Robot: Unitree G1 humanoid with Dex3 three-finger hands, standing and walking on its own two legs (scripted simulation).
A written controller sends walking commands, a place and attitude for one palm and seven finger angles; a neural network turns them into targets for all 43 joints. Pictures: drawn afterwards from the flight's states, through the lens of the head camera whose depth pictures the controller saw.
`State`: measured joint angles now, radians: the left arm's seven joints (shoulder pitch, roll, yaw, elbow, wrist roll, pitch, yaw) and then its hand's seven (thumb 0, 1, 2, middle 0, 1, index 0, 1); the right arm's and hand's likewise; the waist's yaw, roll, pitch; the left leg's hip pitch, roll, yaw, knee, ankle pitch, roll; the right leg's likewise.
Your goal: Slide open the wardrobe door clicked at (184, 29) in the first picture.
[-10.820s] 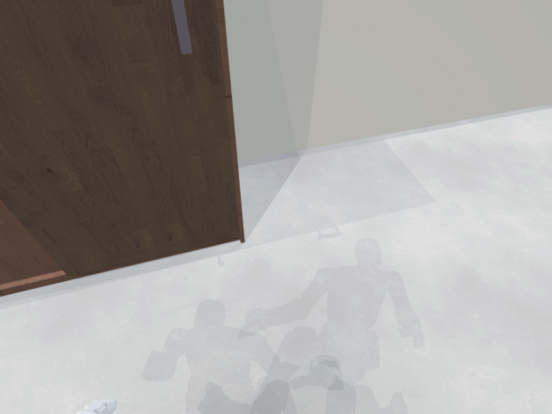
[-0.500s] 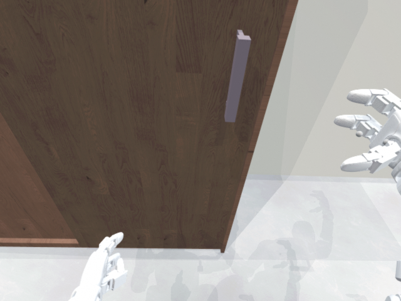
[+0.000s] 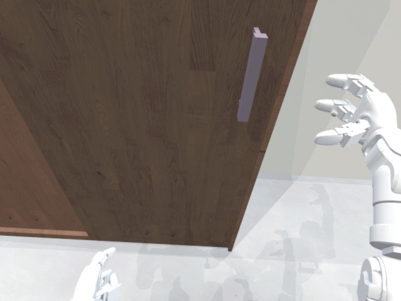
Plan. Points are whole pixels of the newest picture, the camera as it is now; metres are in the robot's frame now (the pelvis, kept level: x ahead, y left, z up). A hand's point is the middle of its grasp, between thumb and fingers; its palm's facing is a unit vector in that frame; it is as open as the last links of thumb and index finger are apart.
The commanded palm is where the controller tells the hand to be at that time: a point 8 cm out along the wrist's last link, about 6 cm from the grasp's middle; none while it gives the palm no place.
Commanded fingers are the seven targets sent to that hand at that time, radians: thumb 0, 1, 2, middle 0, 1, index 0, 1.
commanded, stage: move the hooked fingers beside the handle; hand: right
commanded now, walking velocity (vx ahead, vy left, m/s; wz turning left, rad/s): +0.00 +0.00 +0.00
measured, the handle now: (249, 77) +0.53 -0.07 +0.22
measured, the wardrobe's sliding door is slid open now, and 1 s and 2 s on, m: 0.00 0.00 0.00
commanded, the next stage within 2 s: feel for the door with the fingertips in 1.44 s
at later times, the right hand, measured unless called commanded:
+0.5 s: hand (302, 91) +0.46 -0.17 +0.24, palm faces +0.03 +1.00 +0.01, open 14.0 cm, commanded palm +0.45 -0.22 +0.23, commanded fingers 0.00 0.50 -0.30 0.30 1.20 0.30 1.20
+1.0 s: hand (288, 86) +0.49 -0.15 +0.23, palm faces +0.02 +1.00 +0.03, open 14.0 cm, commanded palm +0.46 -0.20 +0.23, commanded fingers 0.00 0.50 -0.30 0.30 1.20 0.30 1.20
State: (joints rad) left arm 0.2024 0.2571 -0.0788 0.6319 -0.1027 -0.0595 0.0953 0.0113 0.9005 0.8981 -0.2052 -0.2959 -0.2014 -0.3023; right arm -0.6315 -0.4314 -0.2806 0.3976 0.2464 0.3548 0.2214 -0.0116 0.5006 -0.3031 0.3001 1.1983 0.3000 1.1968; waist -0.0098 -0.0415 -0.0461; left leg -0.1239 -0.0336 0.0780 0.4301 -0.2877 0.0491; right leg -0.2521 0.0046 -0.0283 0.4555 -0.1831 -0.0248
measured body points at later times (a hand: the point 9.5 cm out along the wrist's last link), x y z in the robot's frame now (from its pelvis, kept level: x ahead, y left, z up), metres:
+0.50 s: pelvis +0.01 +0.00 +0.00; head +0.01 +0.00 +0.45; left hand +0.10 +0.26 -0.11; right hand +0.46 -0.22 +0.24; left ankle -0.03 +0.08 -0.74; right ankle +0.04 -0.11 -0.74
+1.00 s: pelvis +0.01 -0.01 +0.00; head +0.02 +0.00 +0.45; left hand +0.07 +0.26 -0.12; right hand +0.48 -0.20 +0.23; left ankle -0.03 +0.08 -0.74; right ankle +0.04 -0.11 -0.74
